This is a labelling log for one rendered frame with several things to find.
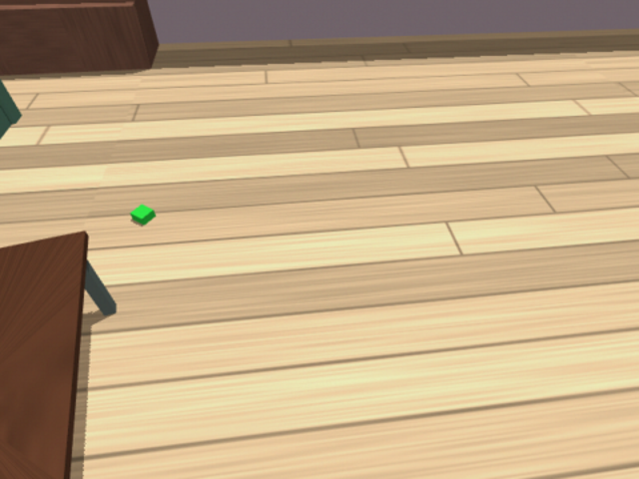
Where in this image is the coffee table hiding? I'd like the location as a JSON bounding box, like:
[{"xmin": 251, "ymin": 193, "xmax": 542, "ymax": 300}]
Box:
[{"xmin": 0, "ymin": 231, "xmax": 117, "ymax": 479}]

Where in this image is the small box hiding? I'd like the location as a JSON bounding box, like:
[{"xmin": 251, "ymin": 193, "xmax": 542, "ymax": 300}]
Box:
[{"xmin": 130, "ymin": 205, "xmax": 156, "ymax": 225}]

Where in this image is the armchair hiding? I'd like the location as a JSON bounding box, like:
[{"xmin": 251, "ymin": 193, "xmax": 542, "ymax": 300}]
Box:
[{"xmin": 0, "ymin": 79, "xmax": 22, "ymax": 139}]

